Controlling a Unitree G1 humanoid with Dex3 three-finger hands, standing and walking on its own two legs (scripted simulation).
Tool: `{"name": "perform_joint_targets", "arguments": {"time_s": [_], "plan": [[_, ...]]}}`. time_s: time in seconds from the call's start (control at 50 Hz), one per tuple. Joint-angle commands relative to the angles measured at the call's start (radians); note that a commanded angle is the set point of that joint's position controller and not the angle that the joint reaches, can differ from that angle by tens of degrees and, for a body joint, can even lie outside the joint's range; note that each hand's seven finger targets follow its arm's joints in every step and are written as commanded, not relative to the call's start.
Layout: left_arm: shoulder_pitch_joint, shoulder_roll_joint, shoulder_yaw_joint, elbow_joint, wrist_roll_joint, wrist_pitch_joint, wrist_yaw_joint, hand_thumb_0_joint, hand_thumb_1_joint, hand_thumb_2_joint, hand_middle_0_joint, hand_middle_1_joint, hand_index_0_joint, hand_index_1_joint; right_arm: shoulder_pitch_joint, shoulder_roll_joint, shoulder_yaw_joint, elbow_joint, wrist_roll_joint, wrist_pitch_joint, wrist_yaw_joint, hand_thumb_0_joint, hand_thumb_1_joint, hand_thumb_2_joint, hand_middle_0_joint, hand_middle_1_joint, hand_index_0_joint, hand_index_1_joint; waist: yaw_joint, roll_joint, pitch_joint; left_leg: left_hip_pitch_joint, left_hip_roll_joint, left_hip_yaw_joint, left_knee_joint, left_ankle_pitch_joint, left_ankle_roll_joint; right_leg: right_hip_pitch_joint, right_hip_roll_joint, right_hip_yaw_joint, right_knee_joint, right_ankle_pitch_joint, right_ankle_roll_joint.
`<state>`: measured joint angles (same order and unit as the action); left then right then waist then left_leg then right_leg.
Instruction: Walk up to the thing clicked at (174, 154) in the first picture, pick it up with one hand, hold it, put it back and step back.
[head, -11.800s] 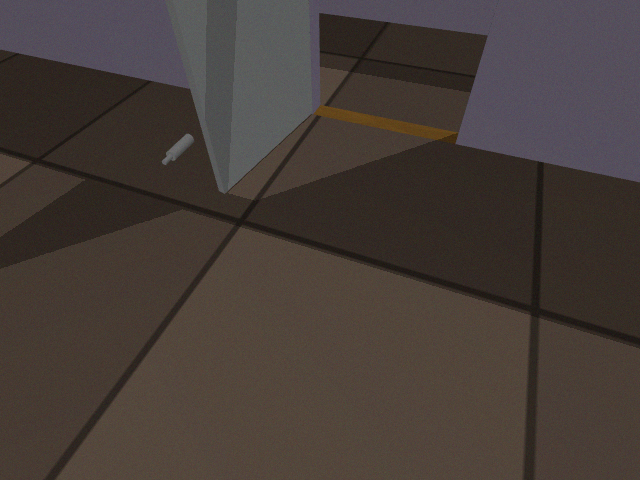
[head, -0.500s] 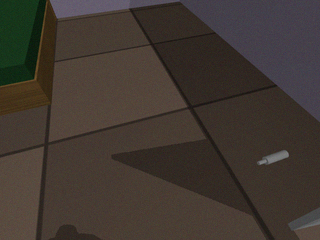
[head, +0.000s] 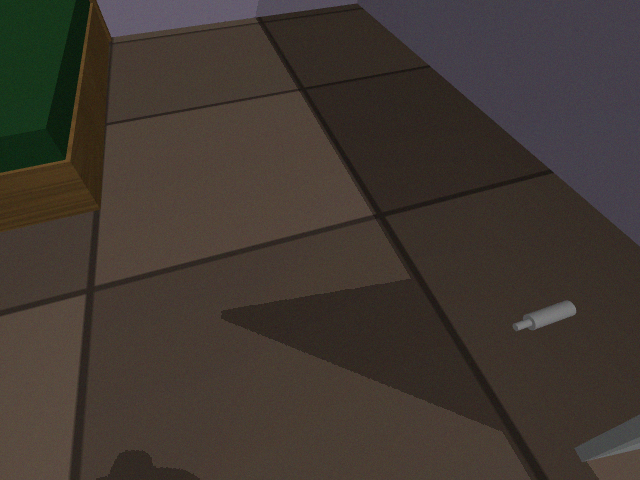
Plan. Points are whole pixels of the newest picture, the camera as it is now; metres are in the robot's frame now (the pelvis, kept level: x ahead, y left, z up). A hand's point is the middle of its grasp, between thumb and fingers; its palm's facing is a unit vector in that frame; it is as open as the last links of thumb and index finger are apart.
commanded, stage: stand
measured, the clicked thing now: (542, 317) +0.77 -0.73 -0.75
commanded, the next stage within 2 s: walk up in 0.58 s
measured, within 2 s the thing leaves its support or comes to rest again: neither
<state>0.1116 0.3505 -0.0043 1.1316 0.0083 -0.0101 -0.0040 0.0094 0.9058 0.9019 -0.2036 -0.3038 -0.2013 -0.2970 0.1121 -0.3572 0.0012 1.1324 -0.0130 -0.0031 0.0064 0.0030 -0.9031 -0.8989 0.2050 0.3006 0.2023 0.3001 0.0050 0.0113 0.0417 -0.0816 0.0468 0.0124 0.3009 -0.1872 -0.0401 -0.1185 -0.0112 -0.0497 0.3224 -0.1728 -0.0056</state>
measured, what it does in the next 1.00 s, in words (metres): walks ahead: left foot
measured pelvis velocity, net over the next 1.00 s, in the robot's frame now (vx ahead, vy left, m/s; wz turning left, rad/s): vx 0.10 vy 0.07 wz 0.00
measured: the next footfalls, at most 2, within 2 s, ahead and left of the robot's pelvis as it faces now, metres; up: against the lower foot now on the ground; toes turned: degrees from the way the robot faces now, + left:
left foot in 0.88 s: +0.17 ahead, +0.19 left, +0.00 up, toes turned +5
right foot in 1.34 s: +0.42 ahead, -0.09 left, +0.00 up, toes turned -7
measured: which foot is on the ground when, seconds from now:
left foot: down 0.00-0.64, up 0.66-0.86, down 0.88-1.00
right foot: down 0.00-0.88, up 0.90-1.00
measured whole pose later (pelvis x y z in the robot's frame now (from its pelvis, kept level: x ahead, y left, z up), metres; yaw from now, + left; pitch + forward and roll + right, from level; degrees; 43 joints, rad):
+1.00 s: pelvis +0.10 +0.07 -0.02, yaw +0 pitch -3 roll +0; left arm 0.27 0.46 0.07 1.03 0.03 0.01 -0.05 0.01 0.91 0.90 -0.20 -0.30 -0.20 -0.30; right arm 0.26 -0.41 -0.10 0.98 -0.04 -0.07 0.05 0.00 -0.90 -0.90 0.20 0.30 0.20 0.30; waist -0.01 -0.06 0.04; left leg -0.26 0.04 0.08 0.59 -0.29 0.02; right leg -0.36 0.01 0.07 1.03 -0.45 -0.05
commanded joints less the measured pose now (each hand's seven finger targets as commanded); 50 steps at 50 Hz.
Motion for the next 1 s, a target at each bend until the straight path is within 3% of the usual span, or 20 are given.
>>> {"name": "perform_joint_targets", "arguments": {"time_s": [0.0,0.36,0.54,0.56,0.58,0.6,0.62,0.64,0.66,0.68,0.72,0.76,0.8,0.84,0.86,0.88,0.9,0.92,0.96,0.98], "plan": [[-0.046,0.226,0.045,-0.059,-0.002,-0.021,0.012,0.000,0.900,0.900,-0.200,-0.300,-0.200,-0.300,-0.032,-0.202,-0.035,-0.055,0.002,-0.023,-0.013,0.000,-0.900,-0.900,0.200,0.300,0.200,0.300,-0.005,-0.011,-0.065,-0.013,0.098,-0.072,-0.048,0.142,0.041,0.030,-0.127,0.109,-0.048,0.148,-0.017],[-0.039,0.219,0.043,-0.059,-0.002,-0.019,0.011,0.000,0.900,0.900,-0.200,-0.300,-0.200,-0.300,-0.022,-0.207,-0.036,-0.055,0.001,-0.023,-0.014,0.000,-0.900,-0.900,0.200,0.300,0.200,0.300,-0.004,-0.007,-0.055,-0.018,0.097,-0.072,-0.051,0.118,0.044,0.021,-0.126,0.111,-0.048,0.125,-0.015],[-0.039,0.220,0.043,-0.060,0.002,-0.022,0.013,0.000,0.900,0.900,-0.200,-0.300,-0.200,-0.300,-0.028,-0.208,-0.040,-0.061,0.000,-0.022,-0.015,0.000,-0.900,-0.900,0.200,0.300,0.200,0.300,-0.006,-0.021,-0.079,0.010,0.101,-0.069,-0.036,0.160,0.047,0.029,-0.130,0.109,-0.045,0.176,-0.014],[0.028,0.315,0.115,-0.114,0.022,-0.037,-0.019,0.000,0.900,0.900,-0.200,-0.300,-0.200,-0.300,0.034,-0.294,-0.103,-0.115,-0.014,-0.043,0.010,0.000,-0.900,-0.900,0.200,0.300,0.200,0.300,0.005,-0.042,-0.193,-0.010,0.055,-0.056,0.078,-0.343,0.123,0.089,-0.085,0.106,0.024,-0.354,-0.055],[0.049,0.325,0.124,-0.100,0.031,-0.037,-0.029,0.000,0.900,0.900,-0.200,-0.300,-0.200,-0.300,0.010,-0.294,-0.110,-0.117,-0.025,-0.044,0.021,0.000,-0.900,-0.900,0.200,0.300,0.200,0.300,0.025,-0.044,-0.103,-0.151,0.047,-0.055,0.118,-0.485,0.127,0.036,-0.127,0.179,0.013,-0.551,-0.084],[0.061,0.331,0.133,-0.103,0.035,-0.038,-0.034,0.000,0.900,0.900,-0.200,-0.300,-0.200,-0.300,-0.028,-0.279,-0.108,-0.134,-0.027,-0.041,0.028,0.000,-0.900,-0.900,0.200,0.300,0.200,0.300,0.043,-0.068,-0.030,-0.277,0.017,-0.001,0.182,-0.475,0.106,0.040,-0.176,0.250,-0.055,-0.645,-0.113],[0.085,0.354,0.146,-0.108,0.035,-0.039,-0.037,0.000,0.900,0.900,-0.200,-0.300,-0.200,-0.300,-0.081,-0.250,-0.106,-0.167,-0.028,-0.038,0.035,0.000,-0.900,-0.900,0.200,0.300,0.200,0.300,0.070,-0.149,0.039,-0.417,-0.023,0.070,0.350,-0.372,0.081,0.060,-0.271,0.376,-0.162,-0.730,-0.162],[0.094,0.375,0.157,-0.123,0.036,-0.046,-0.034,0.000,0.900,0.900,-0.200,-0.300,-0.200,-0.300,-0.115,-0.240,-0.109,-0.191,-0.035,-0.035,0.038,0.000,-0.900,-0.900,0.200,0.300,0.200,0.300,0.100,-0.186,0.104,-0.564,0.009,0.016,0.496,-0.311,0.070,0.086,-0.368,0.479,-0.234,-0.701,-0.222],[0.084,0.366,0.156,-0.137,0.037,-0.053,-0.034,0.000,0.900,0.900,-0.200,-0.300,-0.200,-0.300,-0.118,-0.240,-0.111,-0.196,-0.031,-0.041,0.039,0.000,-0.900,-0.900,0.200,0.300,0.200,0.300,0.096,-0.148,0.143,-0.614,0.053,-0.033,0.510,-0.269,0.063,0.100,-0.400,0.491,-0.231,-0.577,-0.257],[0.099,0.348,0.152,-0.146,0.033,-0.057,-0.036,0.000,0.900,0.900,-0.200,-0.300,-0.200,-0.300,-0.100,-0.244,-0.115,-0.195,-0.027,-0.050,0.045,0.000,-0.900,-0.900,0.200,0.300,0.200,0.300,0.092,-0.112,0.129,-0.593,0.062,-0.047,0.492,-0.255,0.061,0.127,-0.363,0.454,-0.215,-0.473,-0.259],[0.091,0.343,0.153,-0.166,0.040,-0.060,-0.038,0.000,0.900,0.900,-0.200,-0.300,-0.200,-0.300,-0.067,-0.233,-0.120,-0.202,-0.023,-0.063,0.058,0.000,-0.900,-0.900,0.200,0.300,0.200,0.300,0.073,-0.130,0.056,-0.520,0.073,-0.059,0.435,-0.303,0.065,0.158,-0.304,0.346,-0.184,-0.390,-0.235],[0.012,0.344,0.149,-0.211,0.037,-0.056,-0.047,0.000,0.900,0.900,-0.200,-0.300,-0.200,-0.300,0.013,-0.233,-0.129,-0.195,-0.022,-0.062,0.068,0.000,-0.900,-0.900,0.200,0.300,0.200,0.300,0.023,-0.177,0.015,-0.337,0.060,-0.033,0.365,-0.254,0.059,0.024,-0.258,0.259,-0.160,-0.404,-0.197],[-0.075,0.344,0.144,-0.247,0.035,-0.053,-0.054,0.000,0.900,0.900,-0.200,-0.300,-0.200,-0.300,0.137,-0.236,-0.145,-0.175,-0.020,-0.059,0.066,0.000,-0.900,-0.900,0.200,0.300,0.200,0.300,-0.060,-0.202,0.005,-0.119,0.052,0.014,0.274,-0.112,0.051,-0.162,-0.216,0.173,-0.095,-0.398,-0.154],[-0.102,0.290,0.128,-0.266,0.030,-0.039,-0.059,0.000,0.900,0.900,-0.200,-0.300,-0.200,-0.300,0.313,-0.265,-0.177,-0.115,-0.028,-0.061,0.050,0.000,-0.900,-0.900,0.200,0.300,0.200,0.300,-0.153,-0.040,-0.027,0.207,0.002,0.058,0.214,0.010,0.023,-0.437,-0.118,0.051,0.170,-0.460,-0.110],[-0.063,0.216,0.106,-0.273,0.033,-0.034,-0.058,0.000,0.900,0.900,-0.200,-0.300,-0.200,-0.300,0.442,-0.342,-0.202,-0.079,-0.036,-0.064,0.037,0.000,-0.900,-0.900,0.200,0.300,0.200,0.300,-0.211,0.232,-0.066,0.347,0.050,-0.058,0.132,-0.195,0.050,-0.595,-0.012,-0.033,0.495,-0.480,-0.092],[0.006,0.157,0.085,-0.276,0.026,-0.032,-0.051,0.000,0.900,0.900,-0.200,-0.300,-0.200,-0.300,0.456,-0.415,-0.209,-0.106,-0.053,-0.073,0.021,0.000,-0.900,-0.900,0.200,0.300,0.200,0.300,-0.198,0.400,-0.048,0.273,0.255,-0.478,-0.056,-0.594,0.093,-0.735,0.108,0.086,0.812,-0.484,-0.063],[0.037,0.238,0.102,-0.265,0.013,-0.028,-0.044,0.000,0.900,0.900,-0.200,-0.300,-0.200,-0.300,0.269,-0.426,-0.201,-0.183,-0.034,-0.081,0.020,0.000,-0.900,-0.900,0.200,0.300,0.200,0.300,-0.114,0.222,-0.016,0.065,0.376,-0.701,-0.211,-0.760,0.172,-0.641,0.062,0.190,0.840,-0.361,-0.058],[0.078,0.285,0.108,-0.249,0.013,-0.028,-0.043,0.000,0.900,0.900,-0.200,-0.300,-0.200,-0.300,0.152,-0.439,-0.194,-0.220,-0.011,-0.080,0.026,0.000,-0.900,-0.900,0.200,0.300,0.200,0.300,-0.049,0.188,0.053,-0.057,0.424,-0.704,-0.257,-0.807,0.252,-0.571,-0.019,0.225,0.828,-0.313,-0.061],[0.123,0.323,0.119,-0.196,0.001,-0.037,-0.049,0.000,0.900,0.900,-0.200,-0.300,-0.200,-0.300,0.076,-0.361,-0.162,-0.250,-0.011,-0.088,0.027,0.000,-0.900,-0.900,0.200,0.300,0.200,0.300,0.007,0.094,0.074,-0.077,0.318,-0.453,-0.172,-0.591,0.237,-0.523,-0.059,0.214,0.790,-0.204,-0.030],[0.155,0.323,0.122,-0.178,0.002,-0.036,-0.054,0.000,0.900,0.900,-0.200,-0.300,-0.200,-0.300,0.078,-0.328,-0.154,-0.262,-0.011,-0.095,0.028,0.000,-0.900,-0.900,0.200,0.300,0.200,0.300,0.010,0.106,0.068,-0.071,0.261,-0.341,-0.158,-0.501,0.209,-0.497,-0.067,0.192,0.741,-0.157,-0.023]]}}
